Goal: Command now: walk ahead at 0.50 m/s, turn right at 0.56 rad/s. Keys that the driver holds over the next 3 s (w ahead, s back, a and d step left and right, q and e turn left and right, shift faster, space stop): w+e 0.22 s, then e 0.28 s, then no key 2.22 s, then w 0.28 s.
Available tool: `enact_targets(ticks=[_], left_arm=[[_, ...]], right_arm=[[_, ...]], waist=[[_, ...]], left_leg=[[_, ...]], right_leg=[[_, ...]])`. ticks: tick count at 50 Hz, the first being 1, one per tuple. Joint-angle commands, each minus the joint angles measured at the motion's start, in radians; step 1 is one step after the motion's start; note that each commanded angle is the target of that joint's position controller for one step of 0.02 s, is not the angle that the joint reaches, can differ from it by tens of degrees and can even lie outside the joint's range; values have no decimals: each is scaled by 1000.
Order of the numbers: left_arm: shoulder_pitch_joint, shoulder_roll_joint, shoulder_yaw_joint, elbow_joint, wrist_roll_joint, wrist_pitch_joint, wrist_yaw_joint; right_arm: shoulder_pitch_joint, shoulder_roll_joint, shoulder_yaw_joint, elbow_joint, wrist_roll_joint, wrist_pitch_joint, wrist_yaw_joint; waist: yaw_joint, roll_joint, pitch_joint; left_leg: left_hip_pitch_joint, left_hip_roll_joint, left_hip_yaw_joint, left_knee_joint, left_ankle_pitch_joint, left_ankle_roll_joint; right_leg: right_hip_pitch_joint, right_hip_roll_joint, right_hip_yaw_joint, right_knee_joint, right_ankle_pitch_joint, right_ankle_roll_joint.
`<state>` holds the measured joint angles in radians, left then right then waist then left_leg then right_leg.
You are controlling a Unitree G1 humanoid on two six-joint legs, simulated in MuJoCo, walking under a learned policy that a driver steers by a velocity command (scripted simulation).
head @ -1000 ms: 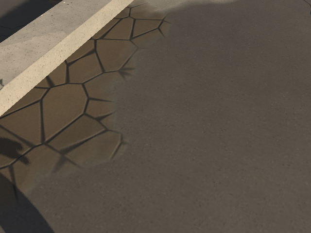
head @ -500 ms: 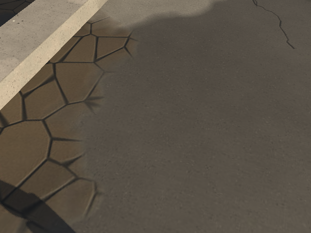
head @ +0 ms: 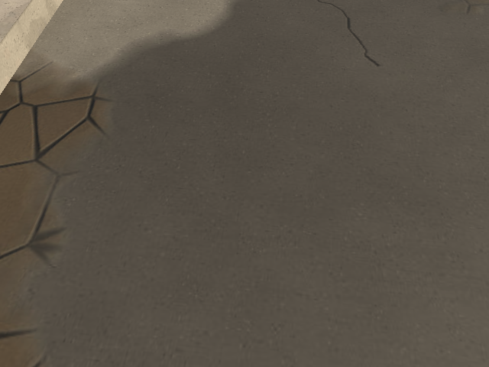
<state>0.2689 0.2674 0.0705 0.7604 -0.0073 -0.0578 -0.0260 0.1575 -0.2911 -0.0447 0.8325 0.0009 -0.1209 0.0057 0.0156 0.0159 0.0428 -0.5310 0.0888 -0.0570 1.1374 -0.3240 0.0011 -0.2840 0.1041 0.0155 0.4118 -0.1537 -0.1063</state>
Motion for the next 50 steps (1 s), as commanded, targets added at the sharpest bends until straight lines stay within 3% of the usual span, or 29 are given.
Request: enact_targets(ticks=[1,6,9,12,13,14,15,16,17,18,19,20,22,24,28,33,35,36,37,38,39,40,41,44,48,50], left_arm=[[-18,152,37,-85,-3,-19,19],[59,176,46,-72,-13,-6,40],[100,172,47,-56,-20,-1,41],[90,167,48,-60,-16,10,52],[75,162,48,-68,-13,18,55],[56,137,40,-83,-12,23,55],[47,87,21,-117,2,23,56],[238,20,2,-124,-11,19,55],[280,124,15,-108,-18,20,55],[177,184,34,-114,-21,33,57],[100,196,39,-131,-14,46,62],[65,193,45,-143,-6,58,65],[86,136,39,-152,-18,84,62],[64,98,28,-176,-18,95,63],[10,85,19,-201,-2,97,52],[-82,93,16,-231,2,102,33],[-83,94,18,-232,3,100,27],[-62,94,20,-221,5,95,25],[-52,120,27,-217,9,92,29],[-31,186,39,-227,19,92,42],[-89,204,27,-255,37,94,50],[-74,139,14,-238,43,82,43],[-87,125,7,-219,45,68,37],[-164,136,8,-197,26,49,37],[-186,104,0,-163,24,58,37],[-195,83,-8,-141,14,62,35]], right_arm=[[24,-80,-25,-64,-18,11,-7],[-168,-43,-8,-129,-8,6,-3],[-218,-73,-15,-159,7,-2,6],[-187,-121,-34,-160,3,-16,14],[-138,-132,-42,-148,-4,-22,13],[-57,-150,-53,-132,-17,-28,8],[66,-207,-66,-126,-41,-31,2],[136,-260,-78,-110,-49,-11,0],[139,-195,-66,-118,-15,3,7],[90,-124,-46,-144,-12,15,1],[34,-97,-35,-151,-16,28,-3],[-3,-85,-30,-148,-18,38,-4],[-38,-93,-32,-134,-26,44,-5],[-53,-121,-43,-122,-26,45,-10],[-68,-150,-52,-103,-10,65,-19],[-51,-176,-54,-68,12,86,-4],[-54,-184,-52,-54,24,95,0],[-57,-172,-46,-46,31,97,-1],[-13,-135,-33,-24,28,95,2],[19,-70,-8,-29,-9,88,8],[64,-29,10,-37,-32,84,15],[-8,-89,-4,-45,-20,93,6],[-32,-120,-14,-50,-3,100,3],[13,-128,-26,-11,-6,124,-9],[15,-71,-8,5,4,127,-8],[33,-57,-2,18,-5,125,-4]], waist=[[-40,-37,-72],[34,-91,-43],[50,-112,-42],[18,-139,-41],[-8,-153,-58],[-51,-144,-112],[-98,-56,-260],[-28,264,-414],[-33,253,-441],[-61,155,-317],[-56,80,-234],[-39,65,-171],[2,115,-118],[3,134,-110],[-4,95,-166],[-34,105,-132],[-21,108,-120],[-5,106,-118],[-4,76,-123],[-27,-73,-193],[-74,-248,-196],[-4,-208,-200],[-8,-201,-170],[-42,-163,-145],[-38,-152,-158],[-61,-138,-153]], left_leg=[[-83,21,3,-125,97,-47],[-5,-56,23,-524,405,-67],[28,-75,-6,-612,425,-53],[64,-79,-30,-666,319,-17],[124,-90,-12,-693,301,2],[254,-74,-3,-733,366,30],[511,83,-122,-672,565,91],[874,349,-499,-660,715,280],[866,388,-636,-697,588,295],[758,335,-474,-710,572,253],[630,286,-327,-721,625,223],[517,241,-238,-735,675,213],[356,180,-107,-802,653,203],[338,189,-51,-847,680,232],[359,210,20,-865,660,251],[372,207,49,-846,491,228],[388,203,41,-798,431,203],[366,184,50,-757,387,173],[321,144,72,-704,332,115],[232,70,148,-559,148,31],[103,-23,164,-454,-188,-45],[91,-16,84,-365,-276,-73],[69,-14,61,-306,-279,-76],[120,-7,35,-276,-193,-92],[239,-27,64,-461,-46,-87],[344,-40,78,-681,155,-65]], right_leg=[[67,-249,261,-204,302,-197],[15,-180,205,-182,157,-119],[67,-213,279,-139,80,-101],[155,-244,364,-33,116,-75],[169,-225,372,32,192,-55],[156,-166,343,152,266,-15],[44,-99,277,405,136,33],[-301,46,160,738,-494,106],[-399,-29,188,902,-532,127],[-442,-65,172,955,-459,146],[-430,-98,128,935,-398,160],[-406,-127,111,897,-362,168],[-304,-154,66,807,-317,166],[-296,-160,38,717,-275,174],[-215,-171,30,533,-136,164],[-114,-141,-8,311,-114,133],[-52,-124,-28,167,-84,108],[26,-107,-46,49,-3,88],[130,-122,-9,-47,114,60],[281,-288,172,-41,426,16],[300,-444,338,-20,560,-133],[237,-446,348,-43,469,-197],[219,-410,310,-54,439,-179],[138,-351,210,-42,498,-122],[113,-310,162,-23,446,-107],[87,-278,147,-7,287,-64]])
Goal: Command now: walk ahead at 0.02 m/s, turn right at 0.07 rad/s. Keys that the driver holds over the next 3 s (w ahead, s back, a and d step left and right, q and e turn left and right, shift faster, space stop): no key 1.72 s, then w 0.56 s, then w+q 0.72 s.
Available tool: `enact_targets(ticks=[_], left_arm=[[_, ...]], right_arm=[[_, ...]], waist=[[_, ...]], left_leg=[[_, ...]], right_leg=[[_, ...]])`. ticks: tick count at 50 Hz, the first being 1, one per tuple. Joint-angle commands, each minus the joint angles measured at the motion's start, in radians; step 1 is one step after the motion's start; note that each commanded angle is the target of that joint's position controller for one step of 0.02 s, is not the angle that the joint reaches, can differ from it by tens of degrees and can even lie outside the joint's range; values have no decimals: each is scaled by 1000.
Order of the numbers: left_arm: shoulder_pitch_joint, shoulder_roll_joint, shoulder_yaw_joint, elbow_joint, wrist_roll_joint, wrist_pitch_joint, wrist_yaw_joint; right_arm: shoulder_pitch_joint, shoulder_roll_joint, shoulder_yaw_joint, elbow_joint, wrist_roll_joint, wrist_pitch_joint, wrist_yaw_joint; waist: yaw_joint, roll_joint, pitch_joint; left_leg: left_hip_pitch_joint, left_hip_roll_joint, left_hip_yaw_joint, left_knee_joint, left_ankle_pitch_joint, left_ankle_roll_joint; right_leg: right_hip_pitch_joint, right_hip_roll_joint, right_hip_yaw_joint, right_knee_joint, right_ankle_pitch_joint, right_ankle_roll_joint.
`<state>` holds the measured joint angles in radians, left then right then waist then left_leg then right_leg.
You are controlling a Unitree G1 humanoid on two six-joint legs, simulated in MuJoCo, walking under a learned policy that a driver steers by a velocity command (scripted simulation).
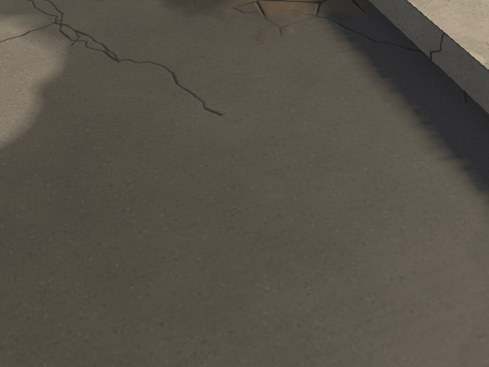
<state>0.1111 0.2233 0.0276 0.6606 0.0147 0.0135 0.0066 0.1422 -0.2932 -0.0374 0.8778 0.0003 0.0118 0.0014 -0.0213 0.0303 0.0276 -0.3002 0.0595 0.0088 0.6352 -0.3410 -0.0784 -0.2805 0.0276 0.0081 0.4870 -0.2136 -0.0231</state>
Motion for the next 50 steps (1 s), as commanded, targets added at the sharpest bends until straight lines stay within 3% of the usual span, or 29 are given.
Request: enact_targets(ticks=[1,2,3,4,5,8,19,34,50], left_arm=[[-1,115,32,-21,-8,-14,-1],[31,111,31,-8,5,-17,-3],[62,97,30,-5,14,-15,-4],[17,123,34,6,14,-11,1],[-4,133,41,8,6,-9,7],[12,122,44,34,3,-1,20],[67,121,53,169,-7,-12,29],[97,117,41,325,-12,-11,43],[116,94,24,424,-14,-9,46]], right_arm=[[45,-78,-10,-28,-21,-9,2],[36,-132,-18,-36,-26,-8,-1],[-4,-164,-27,-21,-11,-7,-2],[-27,-117,-19,-30,-10,-10,2],[-26,-97,-12,-21,-18,-16,1],[-4,-84,-5,7,-15,-37,-5],[16,-71,5,71,-9,-30,-18],[47,-52,10,135,-5,-23,-25],[117,-33,15,168,-4,-22,-33]], waist=[[-13,-120,-134],[24,-44,-107],[73,73,-69],[34,58,-30],[27,47,-17],[20,33,-23],[8,-32,-28],[15,-25,-8],[19,-30,9]], left_leg=[[167,12,-24,-226,302,34],[171,69,-76,-232,392,64],[73,74,-70,-222,214,112],[-5,55,-75,-256,74,119],[-23,48,-75,-272,33,106],[9,30,-57,-262,91,82],[68,6,-39,-246,153,95],[76,-16,-25,-262,182,99],[73,-26,-21,-270,176,101]], right_leg=[[62,-166,149,-83,193,-97],[34,-114,117,-58,32,-53],[59,-63,64,-80,-33,-16],[99,-54,51,-56,-24,2],[109,-57,49,-42,1,1],[111,-68,58,-41,85,-4],[112,-68,44,-52,151,19],[118,-66,27,-69,143,28],[103,-62,14,-81,114,31]])
Over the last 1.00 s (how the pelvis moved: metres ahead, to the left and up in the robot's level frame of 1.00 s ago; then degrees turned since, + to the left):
0.30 0.01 0.00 -24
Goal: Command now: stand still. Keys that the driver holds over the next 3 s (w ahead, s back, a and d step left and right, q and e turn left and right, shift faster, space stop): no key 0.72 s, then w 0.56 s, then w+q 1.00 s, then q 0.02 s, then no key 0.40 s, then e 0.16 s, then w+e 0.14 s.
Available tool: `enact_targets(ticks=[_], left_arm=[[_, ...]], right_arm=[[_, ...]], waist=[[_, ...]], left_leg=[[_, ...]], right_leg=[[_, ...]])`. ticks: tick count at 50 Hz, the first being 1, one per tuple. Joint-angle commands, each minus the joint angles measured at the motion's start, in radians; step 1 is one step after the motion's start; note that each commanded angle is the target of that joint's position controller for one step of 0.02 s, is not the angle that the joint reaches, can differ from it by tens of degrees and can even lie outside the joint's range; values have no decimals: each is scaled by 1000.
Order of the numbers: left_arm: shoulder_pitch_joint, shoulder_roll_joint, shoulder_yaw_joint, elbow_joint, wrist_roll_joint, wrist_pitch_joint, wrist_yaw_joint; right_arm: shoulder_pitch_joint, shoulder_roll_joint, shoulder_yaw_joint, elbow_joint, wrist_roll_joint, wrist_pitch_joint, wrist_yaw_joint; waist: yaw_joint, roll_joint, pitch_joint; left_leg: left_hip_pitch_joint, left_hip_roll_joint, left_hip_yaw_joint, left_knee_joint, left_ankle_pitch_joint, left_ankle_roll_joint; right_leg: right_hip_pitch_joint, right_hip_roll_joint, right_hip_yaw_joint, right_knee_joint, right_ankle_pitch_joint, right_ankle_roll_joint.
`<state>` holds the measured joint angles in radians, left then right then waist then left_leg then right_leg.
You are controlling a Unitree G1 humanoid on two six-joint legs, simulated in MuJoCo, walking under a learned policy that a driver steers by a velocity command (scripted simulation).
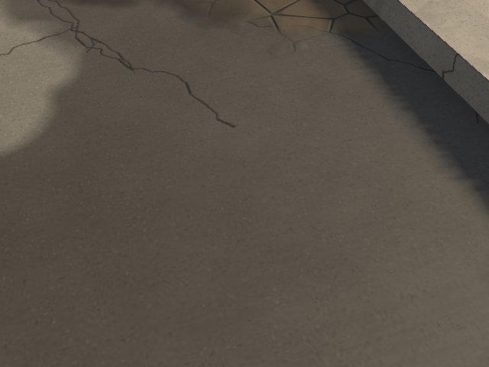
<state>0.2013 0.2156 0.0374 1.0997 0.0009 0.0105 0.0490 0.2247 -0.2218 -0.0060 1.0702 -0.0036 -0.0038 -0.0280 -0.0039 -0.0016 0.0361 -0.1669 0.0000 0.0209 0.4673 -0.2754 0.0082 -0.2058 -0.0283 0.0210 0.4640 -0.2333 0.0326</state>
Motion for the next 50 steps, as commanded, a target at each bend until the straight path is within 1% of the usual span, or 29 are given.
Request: enact_targets(ticks=[1,16,36,37,38,39,40,41,42,43,44,45,46,47,48,49,50], left_arm=[[27,101,13,-11,0,-6,3],[60,83,1,28,-2,-6,5],[101,64,-5,39,-4,-6,8],[120,52,-8,48,-4,-6,8],[124,51,-6,50,-9,-5,10],[120,56,-3,44,-14,-7,11],[99,56,-2,29,-13,-14,10],[69,38,-6,8,-12,-28,4],[50,17,-11,-9,-12,-46,-5],[36,22,-8,-22,-18,-62,-16],[29,27,-5,-34,-27,-74,-26],[36,31,-4,-44,-34,-86,-32],[60,36,0,-40,-37,-96,-37],[126,31,5,-11,-36,-104,-39],[213,35,16,35,-28,-104,-39],[305,50,27,68,-20,-100,-41],[439,125,48,79,-19,-99,-34]], right_arm=[[39,-103,-17,-23,0,-7,-4],[98,-78,-14,-13,2,-6,-6],[150,-54,-15,-9,5,-7,-9],[169,-46,-14,1,4,-6,-11],[174,-62,-21,3,11,-2,-14],[173,-93,-31,-3,18,0,-18],[183,-114,-39,-10,24,-2,-20],[217,-142,-50,-10,29,-10,-19],[238,-176,-64,-9,32,-19,-17],[228,-175,-68,-17,28,-29,-17],[203,-163,-67,-29,22,-38,-15],[168,-155,-67,-46,27,-46,-12],[125,-150,-67,-63,39,-49,-9],[79,-151,-67,-77,49,-46,-5],[76,-149,-68,-81,51,-42,-1],[65,-132,-62,-91,46,-44,1],[46,-62,-41,-110,27,-53,10]], waist=[[1,2,1],[4,3,13],[5,4,23],[5,9,-1],[2,24,12],[-2,54,41],[-13,84,83],[-31,139,110],[-41,195,126],[-35,193,149],[-23,183,160],[-3,170,158],[24,144,144],[64,119,115],[88,87,82],[115,28,55],[156,-201,-7]], left_leg=[[-60,33,-33,-103,110,15],[-63,28,-31,-102,114,17],[-66,25,-31,-98,124,19],[-55,18,-26,-107,19,22],[-67,13,-34,-116,-158,37],[-95,34,-72,-136,-350,65],[-115,88,-148,-181,-497,100],[-102,175,-269,-243,-590,147],[-113,275,-407,-303,-623,204],[-124,334,-483,-337,-593,241],[-111,353,-499,-340,-542,248],[-94,347,-467,-325,-477,229],[-105,307,-387,-297,-400,191],[-169,238,-276,-249,-328,153],[-235,172,-195,-168,-274,132],[-305,116,-123,-25,-186,106],[-426,20,12,348,-129,45]], right_leg=[[27,-5,0,-59,133,-24],[13,-3,-5,-60,121,-22],[4,-2,-9,-57,119,-21],[13,12,-26,-51,33,-22],[-11,41,-57,-15,-104,-29],[-63,65,-85,37,-249,-39],[-139,70,-93,94,-317,-49],[-213,69,-106,188,-289,-55],[-242,39,-89,302,-227,-65],[-285,1,-54,381,-223,-83],[-326,-25,-27,418,-271,-100],[-328,-48,-10,368,-298,-118],[-253,-46,-22,242,-274,-132],[-83,-8,-77,83,-169,-134],[86,53,-127,12,-41,-111],[205,35,-73,-14,-23,-102],[328,-173,239,-160,-144,-158]])
Over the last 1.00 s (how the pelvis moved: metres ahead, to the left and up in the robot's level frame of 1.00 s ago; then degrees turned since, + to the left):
0.01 0.03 0.00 1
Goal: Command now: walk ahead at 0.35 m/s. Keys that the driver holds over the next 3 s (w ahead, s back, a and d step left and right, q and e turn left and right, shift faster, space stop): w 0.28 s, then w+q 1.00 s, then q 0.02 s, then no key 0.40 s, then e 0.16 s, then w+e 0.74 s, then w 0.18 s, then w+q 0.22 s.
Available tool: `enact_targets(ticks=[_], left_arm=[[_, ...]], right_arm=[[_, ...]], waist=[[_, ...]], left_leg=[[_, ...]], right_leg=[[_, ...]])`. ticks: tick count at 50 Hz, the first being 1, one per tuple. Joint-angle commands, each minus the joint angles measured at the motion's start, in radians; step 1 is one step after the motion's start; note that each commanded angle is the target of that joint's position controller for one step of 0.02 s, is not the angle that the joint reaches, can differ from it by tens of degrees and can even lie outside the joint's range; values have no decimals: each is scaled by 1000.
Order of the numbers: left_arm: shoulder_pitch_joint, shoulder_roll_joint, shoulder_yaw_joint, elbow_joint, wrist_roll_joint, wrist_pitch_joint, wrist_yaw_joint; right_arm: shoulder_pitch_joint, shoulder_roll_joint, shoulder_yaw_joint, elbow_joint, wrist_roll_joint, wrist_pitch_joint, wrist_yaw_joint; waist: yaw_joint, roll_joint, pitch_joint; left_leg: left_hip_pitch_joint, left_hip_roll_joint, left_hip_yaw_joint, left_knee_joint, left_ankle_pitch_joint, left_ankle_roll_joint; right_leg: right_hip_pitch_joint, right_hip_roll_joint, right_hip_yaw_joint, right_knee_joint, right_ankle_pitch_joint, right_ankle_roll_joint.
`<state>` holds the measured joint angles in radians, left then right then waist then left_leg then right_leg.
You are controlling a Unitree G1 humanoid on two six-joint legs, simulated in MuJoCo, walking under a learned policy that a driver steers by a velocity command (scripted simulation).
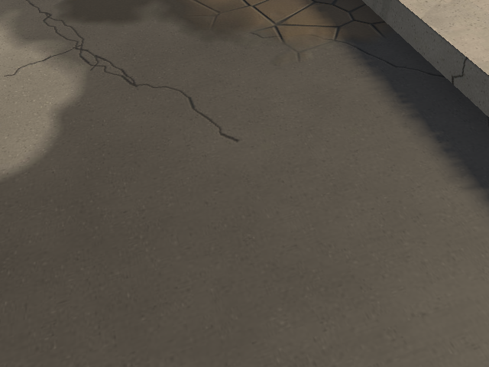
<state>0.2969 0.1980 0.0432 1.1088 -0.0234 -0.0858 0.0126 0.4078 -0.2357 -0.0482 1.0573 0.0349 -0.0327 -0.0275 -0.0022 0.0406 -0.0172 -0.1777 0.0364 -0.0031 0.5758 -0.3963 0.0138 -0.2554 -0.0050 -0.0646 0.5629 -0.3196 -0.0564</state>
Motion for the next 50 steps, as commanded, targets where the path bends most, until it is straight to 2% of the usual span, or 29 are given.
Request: enact_targets(ticks=[1,2,3,5,7,9,13,17,18,20,22,23,24,25,26,27,28,29,31,34,36,39,43,45,46,47,48,49,50], left_arm=[[412,231,52,65,11,-18,-12],[315,170,29,44,19,-35,-13],[230,123,16,12,15,-45,-16],[142,102,1,-22,15,-43,-28],[186,63,-13,-16,23,-28,-23],[229,85,-12,-12,27,-19,-9],[233,130,-7,-37,29,-9,11],[267,147,6,-27,14,-9,16],[262,147,10,-27,14,-8,16],[230,168,20,-39,21,-3,18],[193,188,29,-57,34,16,22],[175,189,26,-77,37,18,22],[248,99,0,-114,49,1,7],[265,36,-26,-115,28,-44,-15],[148,117,-2,-156,-9,-78,-23],[52,157,4,-196,-22,-94,-19],[13,170,14,-204,-10,-97,-7],[19,180,28,-208,6,-86,4],[41,148,31,-227,19,-57,12],[-64,139,33,-283,39,-35,23],[-174,132,31,-322,39,-34,23],[-297,109,19,-362,28,-43,9],[-364,148,25,-405,13,-54,-11],[-348,179,34,-413,10,-67,-19],[-293,192,40,-402,9,-73,-19],[-183,223,55,-377,17,-79,-14],[-16,282,71,-360,31,-80,-5],[88,359,94,-326,41,-62,-6],[72,262,73,-338,28,-55,-12]], right_arm=[[-137,-7,7,-132,0,-44,7],[-152,-42,0,-138,17,-60,10],[-160,-54,-1,-139,23,-73,19],[-173,-89,-18,-130,-2,-85,24],[-186,-80,-25,-126,-8,-77,37],[-241,-46,-18,-145,-11,-64,44],[-452,-12,5,-227,-9,-63,51],[-541,-29,11,-265,1,-63,72],[-551,-35,10,-274,2,-65,79],[-509,-67,-5,-277,0,-68,90],[-283,-134,-45,-218,3,-63,89],[-132,-179,-70,-176,3,-53,83],[12,-273,-94,-158,-17,-45,72],[14,-254,-82,-150,-22,-41,69],[-56,-189,-65,-157,-23,-50,68],[-144,-151,-54,-182,-21,-60,68],[-223,-122,-42,-202,-25,-70,74],[-267,-103,-34,-218,-33,-75,75],[-271,-105,-31,-226,-29,-72,69],[-195,-152,-41,-218,-25,-72,41],[-142,-168,-46,-216,-22,-67,26],[-83,-176,-50,-212,-12,-55,17],[-26,-165,-50,-203,-2,-41,10],[-38,-176,-56,-216,-8,-33,4],[-52,-173,-56,-226,-10,-29,3],[-66,-146,-47,-241,-15,-29,6],[-79,-90,-26,-267,-29,-34,12],[65,-20,-5,-293,-1,-47,17],[72,-122,-19,-279,15,-47,13]], waist=[[149,-391,34],[95,-232,110],[64,-155,152],[29,-104,152],[31,-130,124],[39,-120,125],[74,-113,164],[74,-128,189],[64,-126,184],[15,-149,116],[-107,-180,-40],[-175,-161,-118],[-148,58,-270],[-109,179,-383],[-117,129,-245],[-89,51,-129],[-40,-60,-58],[3,-72,-34],[45,-34,-5],[29,-9,49],[-7,2,66],[-56,26,58],[-72,35,36],[-47,58,23],[-13,74,4],[41,68,-63],[113,-16,-208],[59,-351,-344],[66,-306,-306]], left_leg=[[-610,-98,7,492,-155,34],[-690,-22,-83,655,-114,58],[-737,22,-101,692,6,82],[-700,77,-70,603,165,86],[-626,88,-27,526,229,65],[-633,83,6,458,270,36],[-551,41,54,155,397,9],[-502,21,67,16,441,47],[-491,16,67,-4,431,67],[-387,-29,90,-6,376,111],[-112,-110,126,9,327,158],[137,-86,62,-1,336,190],[528,165,-388,-26,191,333],[641,330,-860,-273,23,440],[547,278,-773,-315,11,371],[382,243,-611,-324,107,328],[204,200,-493,-346,235,304],[82,163,-406,-363,319,287],[-49,127,-341,-397,355,288],[-154,94,-273,-431,366,290],[-157,64,-252,-424,338,258],[-147,39,-238,-390,312,214],[-3,87,-341,-289,269,197],[52,111,-400,-220,300,185],[56,102,-411,-174,336,173],[26,52,-387,-62,389,145],[-95,-13,-301,209,303,109],[-460,-154,-158,521,-131,41],[-597,-69,-185,681,-185,36]], right_leg=[[423,-384,749,-417,-216,-209],[357,-414,774,-421,-284,-226],[330,-372,652,-413,-256,-191],[297,-285,431,-425,-6,-126],[285,-217,275,-423,230,-94],[284,-202,212,-426,371,-106],[200,-180,139,-473,387,-110],[273,-223,75,-482,411,-106],[311,-235,53,-461,463,-97],[380,-251,10,-350,785,-74],[388,-231,-43,-52,1100,-38],[229,-202,-59,181,1020,-5],[-166,-73,-59,592,544,51],[-384,76,103,857,-194,63],[-500,10,202,921,-157,24],[-506,-38,183,878,-72,5],[-451,-77,171,792,-10,4],[-373,-110,171,717,19,9],[-302,-132,164,623,19,29],[-323,-121,126,430,136,80],[-330,-94,120,246,284,93],[-254,-33,102,27,432,97],[-238,-12,143,-85,389,92],[-193,-6,148,-116,293,72],[-119,-3,136,-145,266,53],[48,-24,139,-164,258,18],[311,-185,277,-133,217,-50],[661,-416,715,-197,49,-213],[642,-440,832,-243,-121,-205]])
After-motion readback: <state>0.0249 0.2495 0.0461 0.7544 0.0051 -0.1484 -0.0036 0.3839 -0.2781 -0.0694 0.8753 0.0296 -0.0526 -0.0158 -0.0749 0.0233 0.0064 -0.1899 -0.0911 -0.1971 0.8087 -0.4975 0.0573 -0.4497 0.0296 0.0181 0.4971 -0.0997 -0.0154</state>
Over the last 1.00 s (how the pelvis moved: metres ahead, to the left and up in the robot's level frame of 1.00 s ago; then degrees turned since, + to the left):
0.05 -0.03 -0.01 0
